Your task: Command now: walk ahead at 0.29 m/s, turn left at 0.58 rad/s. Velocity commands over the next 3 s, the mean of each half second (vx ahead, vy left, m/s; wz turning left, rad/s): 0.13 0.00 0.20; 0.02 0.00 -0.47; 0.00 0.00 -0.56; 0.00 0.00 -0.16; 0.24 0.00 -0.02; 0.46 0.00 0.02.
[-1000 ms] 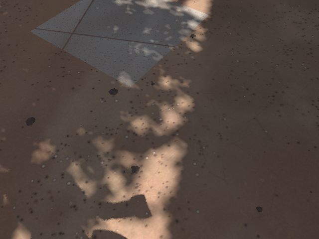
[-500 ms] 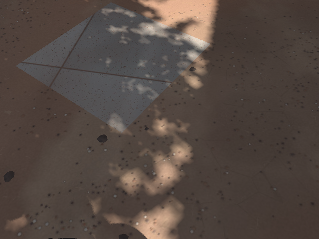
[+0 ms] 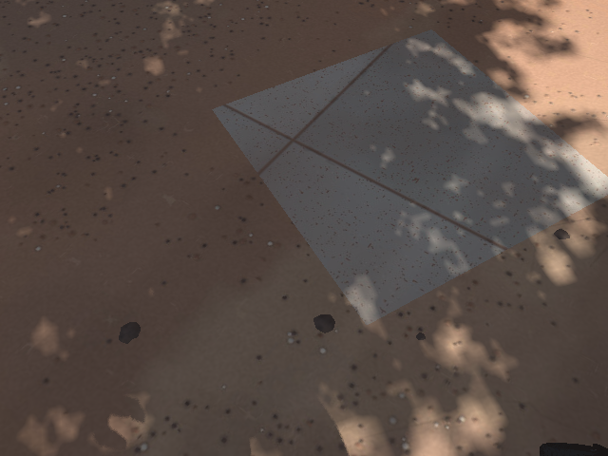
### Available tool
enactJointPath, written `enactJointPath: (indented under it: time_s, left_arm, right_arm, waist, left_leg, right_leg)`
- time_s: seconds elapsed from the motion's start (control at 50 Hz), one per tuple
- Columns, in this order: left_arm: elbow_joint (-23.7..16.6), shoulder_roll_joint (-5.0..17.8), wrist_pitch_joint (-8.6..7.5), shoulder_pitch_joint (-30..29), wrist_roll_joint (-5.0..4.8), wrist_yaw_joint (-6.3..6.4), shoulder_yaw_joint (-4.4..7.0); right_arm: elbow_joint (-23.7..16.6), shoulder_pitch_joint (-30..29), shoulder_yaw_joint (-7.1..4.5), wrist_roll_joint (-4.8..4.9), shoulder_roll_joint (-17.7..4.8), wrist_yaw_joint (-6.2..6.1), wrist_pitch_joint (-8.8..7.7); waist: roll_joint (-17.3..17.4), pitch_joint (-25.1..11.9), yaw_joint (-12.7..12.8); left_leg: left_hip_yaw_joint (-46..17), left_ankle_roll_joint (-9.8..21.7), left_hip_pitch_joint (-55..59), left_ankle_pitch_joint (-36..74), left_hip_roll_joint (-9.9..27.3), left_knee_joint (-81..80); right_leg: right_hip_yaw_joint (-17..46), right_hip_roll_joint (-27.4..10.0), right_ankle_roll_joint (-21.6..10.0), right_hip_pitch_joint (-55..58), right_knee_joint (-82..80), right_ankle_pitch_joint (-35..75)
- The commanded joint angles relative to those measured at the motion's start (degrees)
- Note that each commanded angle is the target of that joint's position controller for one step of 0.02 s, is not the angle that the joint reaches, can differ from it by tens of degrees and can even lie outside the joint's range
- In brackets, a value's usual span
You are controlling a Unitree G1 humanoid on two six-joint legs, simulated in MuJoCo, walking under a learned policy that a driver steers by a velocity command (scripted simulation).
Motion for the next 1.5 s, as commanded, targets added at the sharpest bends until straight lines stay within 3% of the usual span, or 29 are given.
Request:
enactJointPath:
  time_s: [0.02, 0.04, 0.08, 0.12, 0.18, 0.28, 0.34, 0.42, 0.44, 0.48, 0.54, 0.6, 0.66, 0.76, 0.78, 0.8, 0.82, 0.84, 0.9, 1.04, 1.2, 1.22, 1.24, 1.26, 1.28, 1.3, 1.32, 1.36, 1.5]
  left_arm:
    - [-7.85, 7.47, -3.57, -1.67, -0.97, -0.84, 0.41]
    - [-9.26, 7.15, -3.83, -5.21, -2.05, -0.71, 0.27]
    - [-7.82, 8.03, -2.64, -4.83, 0.14, 0.79, 0.99]
    - [-8.44, 8.02, -0.79, -3.58, 0.53, 1.11, 1.43]
    - [-9.01, 5.95, 0.28, -3.34, 0.84, 1.44, 0.9]
    - [-8.82, 3.89, 0.83, -6.76, 0.27, 0.43, -0.52]
    - [-8.82, 5.18, 0.88, -8.87, -0.27, -0.35, -0.48]
    - [-10.57, 7.54, 0.55, -9.48, -0.12, -1.16, 0.15]
    - [-10.94, 8.59, 0.46, -9.34, 0.16, -1.31, 0.37]
    - [-11.12, 12.73, 0.89, -8.69, 0.14, -1.25, 1.63]
    - [-9.92, 10.75, 1.2, 0.15, 0.93, -0.68, 1.46]
    - [-12.22, 11.39, 1.18, -6.78, -0.4, 0.38, 2.03]
    - [-12.93, 11.28, 3.61, -8.49, -0.78, 0.95, 2.49]
    - [-14.46, 9.45, 5.07, -9.18, -1.29, 1.3, 2.1]
    - [-14.58, 5.46, 5.05, -6.92, -0.42, 0.98, 1.06]
    - [-16.87, 6.05, 4.06, -6.74, -0.41, 0.75, 1.39]
    - [-16.12, 10.53, 3.51, -7.05, -0.46, 0.63, 2.64]
    - [-14.55, 12.32, 3.84, -5.68, -0.95, 0.67, 3.51]
    - [-13.09, 9.34, 5.2, -3.82, -0.48, 1.08, 3.04]
    - [-19.33, 5.72, 5.15, -10.77, -0.94, -0.78, 0.84]
    - [-20.71, 6.66, 6.29, -6.66, -1.12, -3.04, 1.71]
    - [-19.89, 8.56, 6.3, -3.83, -0.87, -2.52, 2.61]
    - [-20.19, 14.8, 6.12, -0.59, -0.86, -1.5, 4.37]
    - [-22.09, 18.74, 5.28, -1.14, 0.53, -1.38, 4.43]
    - [-21.76, 15.65, 3.89, 0.07, 1.28, -2.12, 3.74]
    - [-21.35, 14.29, 2.95, -2.64, 1.06, -2.14, 3.06]
    - [-21.4, 12.92, 2.68, -6.03, 0.16, -1.78, 2.79]
    - [-22.19, 11.31, 3.06, -9.47, -0.54, -1.13, 1.91]
    - [-21.69, 11.25, 3.56, -8.53, 0.13, -0.09, 1.44]
  right_arm:
    - [-1.84, 17.32, -3.81, -1.07, -15.42, -0.68, 0.0]
    - [-1.81, 14.44, -3.09, -0.6, -12.61, -0.65, -0.43]
    - [-3.02, 7.48, -2.11, 0.5, -8.54, -1.19, -0.53]
    - [-3.91, 5.67, -2.06, -0.81, -8.72, -1.51, -0.36]
    - [-3.73, 6.49, -2.29, -0.79, -9.97, -2.44, -0.31]
    - [-2.1, 5.89, 0.16, -1.66, -5.19, -3.58, 0.39]
    - [-0.2, 6.46, 0.76, -2.83, -5.6, -3.05, -0.03]
    - [1.06, 7.33, 0.13, -0.96, -8.73, -3.72, 1.08]
    - [1.39, 9.26, -0.02, -0.62, -8.84, -4.21, 1.38]
    - [0.38, 12.6, -0.14, -1.64, -7.21, -4.94, 1.11]
    - [-2.81, 2.51, 0.01, -0.87, -5.02, -5.14, 1.87]
    - [-2.44, 4.29, -0.24, -0.1, -5.06, -4.78, 2.48]
    - [-1.93, 4.56, 0.35, -0.05, -3.13, -4.65, 2.17]
    - [0.26, 12.39, -1.09, -0.06, -6.82, -3.35, 1.77]
    - [-0.27, 13.78, -2.22, -1.39, -11.53, -4.05, 2.22]
    - [-1.48, 10.82, -2.65, -3.83, -14.9, -3.71, 2.44]
    - [-3.35, 7.77, -1.8, -4.45, -12.09, -3.91, 1.68]
    - [-3.93, 4.07, -1.01, -3.53, -9.04, -4.18, 1.16]
    - [-4.27, 2.8, -0.11, -1.43, -6.96, -5.03, 0.68]
    - [-2.81, 9.44, -1.41, -1.32, -10.52, -5.98, 2.04]
    - [-3.01, 6.99, -2.59, 1.34, -12.51, -3.98, 2.21]
    - [-1.68, 10.06, -2.13, 1.18, -10.63, -3.65, 1.94]
    - [-2.54, 10.61, -1.24, -1.11, -7.78, -3.34, 1.69]
    - [-6.14, 7.85, -0.2, -3.09, -5.58, -3.49, 1.47]
    - [-6.6, 4.09, -1.16, -1.82, -8.81, -3.76, 1.53]
    - [-6.79, 3.48, -1.48, -0.42, -9.66, -3.88, 1.77]
    - [-5.74, 4.6, -1.74, -0.54, -9.79, -4.31, 2.01]
    - [-5.14, 5.93, -2.12, -1.52, -10.45, -4.76, 2.39]
    - [-5.44, 5.46, -0.44, -0.89, -6.62, -4.03, 2.19]
  waist:
    - [2.96, -28.37, -7.73]
    - [2.44, -20.83, -6.7]
    - [-0.99, -11.67, -2.57]
    - [0.62, -10.94, -0.16]
    - [1.6, -12.19, 0.47]
    - [4.18, -12.45, -1.21]
    - [4.89, -9.84, -2.6]
    - [4.24, -6.93, -1.93]
    - [2.29, -6.97, -2.26]
    - [-9.82, -10.05, -5.78]
    - [-16.15, -10.92, 1.82]
    - [-8.65, -10.97, -1.8]
    - [-10.71, -11.97, -1.75]
    - [-9.53, -11.58, -4.35]
    - [3.42, -11.13, -3.09]
    - [16.08, -8.71, -1.57]
    - [10.94, -7.0, -1.45]
    - [6.52, -5.22, 0.19]
    - [5.37, -3.91, -0.26]
    - [7.49, -6.57, -4.87]
    - [7.94, -7.17, -1.69]
    - [4.14, -8.54, -1.06]
    - [-8.52, -10.57, -0.99]
    - [-18.71, -11.55, -1.35]
    - [-11.41, -15.04, 2.56]
    - [-10.18, -11.52, 0.61]
    - [-7.94, -9.4, -1.25]
    - [-7.96, -8.52, -3.13]
    - [-9.45, -9.93, -1.67]
  left_leg:
    - [-40.1, 18.91, 50.53, 33.99, 20.78, -12.66]
    - [-31.1, 16.38, 44.06, 33.62, 18.4, -12.71]
    - [-22.21, 12.04, 27.33, 30.02, 13.32, -14.96]
    - [-20.28, 11.87, 18.64, 32.04, 11.65, -16.86]
    - [-16.96, 11.47, 17.13, 36.38, 10.49, -16.69]
    - [-11.23, 7.74, 16.47, 26.13, 8.77, -18.2]
    - [-10.96, 7.3, 16.1, 20.14, 9.89, -19.01]
    - [-12.7, 5.3, 21.63, 18.59, 11.52, -12.87]
    - [-12.34, 3.31, 22.46, 15.18, 10.19, -10.68]
    - [-4.31, -1.94, 16.24, 1.94, 0.43, -1.27]
    - [-5.93, -5.94, -1.82, -30.48, -5.63, 21.15]
    - [-8.76, -6.99, -2.7, -24.11, -1.47, 21.31]
    - [-6.05, -8.65, 5.81, -16.87, -3.17, 8.26]
    - [-6.22, -5.82, 23.4, -2.27, -0.74, -14.43]
    - [-19.9, -0.85, 29.11, -2.97, 13.07, -18.76]
    - [-34.58, 8.24, 22.03, 1.88, 24.22, -22.33]
    - [-33.7, 10.86, 19.47, 0.69, 23.96, -23.19]
    - [-26.59, 8.11, 18.38, 0.81, 20.1, -21.92]
    - [-14.8, 4.96, 20.09, 7.62, 14.41, -20.11]
    - [-8.15, 7.61, 29.59, 15.33, 17.31, -19.27]
    - [-0.83, 2.51, 24.71, 16.94, 18.01, -10.29]
    - [2.34, -1.22, 20.48, 12.13, 15.64, -4.15]
    - [6.77, -6.6, 6.74, -4.88, 10.22, 11.22]
    - [3.28, -10.42, -8.61, -33.0, 2.06, 24.95]
    - [-5.26, -10.44, -9.0, -32.51, 2.04, 33.27]
    - [-6.61, -9.57, -9.83, -27.21, 3.0, 34.59]
    - [-7.19, -9.17, -9.95, -21.89, 3.72, 32.43]
    - [-7.11, -9.61, -6.25, -15.7, 2.97, 30.51]
    - [-6.68, -10.77, 1.19, -10.71, 1.76, 13.33]
  right_leg:
    - [17.18, 6.47, 0.07, -35.55, 39.05, -9.88]
    - [16.24, 4.63, -1.23, -38.28, 36.01, -4.68]
    - [16.15, 0.72, -1.04, -34.14, 27.6, 2.57]
    - [16.28, 0.75, -0.84, -27.97, 24.38, 4.66]
    - [15.6, 2.18, 0.25, -28.03, 17.77, 9.06]
    - [15.47, 0.28, 0.45, -22.41, 1.69, 21.59]
    - [14.66, 1.15, -0.5, -17.82, -4.99, 22.37]
    - [12.31, 3.78, -3.61, -17.88, -15.05, 20.55]
    - [14.12, 2.88, -4.9, -16.19, -17.84, 30.32]
    - [24.18, -3.31, -10.94, -9.6, -16.65, 48.91]
    - [42.74, -13.24, -22.01, -0.04, -25.14, 46.95]
    - [34.71, -8.18, -16.55, -2.76, -23.89, 42.85]
    - [31.82, -3.89, -14.3, -6.72, -23.97, 39.99]
    - [32.0, 0.96, -9.32, -17.06, -20.45, 18.56]
    - [25.48, 7.13, -5.45, -26.95, -6.8, 2.93]
    - [20.09, 12.23, -3.21, -34.04, 5.05, -7.69]
    - [22.46, 8.69, -2.73, -33.54, 15.26, -5.45]
    - [22.23, 8.35, -2.54, -33.84, 19.1, -1.21]
    - [19.82, 7.53, 0.2, -34.81, 24.64, 6.75]
    - [14.26, 3.85, 2.8, -32.44, 8.25, 7.99]
    - [7.01, 6.63, -4.38, -13.2, -17.88, 16.26]
    - [8.95, 7.38, -6.43, -5.2, -23.51, 24.04]
    - [23.92, -3.02, -10.67, 7.02, -24.14, 44.39]
    - [42.17, -16.44, -23.02, 9.52, -22.24, 59.78]
    - [40.82, -16.43, -26.55, 6.57, -24.16, 54.61]
    - [35.02, -12.42, -23.25, 3.67, -24.83, 48.95]
    - [31.19, -8.59, -19.57, 0.99, -25.03, 42.98]
    - [28.53, -5.7, -17.43, -4.23, -25.44, 42.43]
    - [28.45, -3.88, -17.17, -5.55, -24.62, 33.95]
Next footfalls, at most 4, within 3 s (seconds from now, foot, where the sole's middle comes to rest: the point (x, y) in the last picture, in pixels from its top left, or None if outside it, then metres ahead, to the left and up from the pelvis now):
0.44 right None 0.24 -0.14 -0.75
0.78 left None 0.21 0.11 -0.75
1.24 right None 0.15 -0.14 -0.75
1.66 left None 0.28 0.06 -0.75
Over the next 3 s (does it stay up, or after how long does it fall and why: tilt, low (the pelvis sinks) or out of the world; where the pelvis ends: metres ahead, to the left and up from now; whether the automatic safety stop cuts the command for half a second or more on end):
stays up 0.52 -0.19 0.03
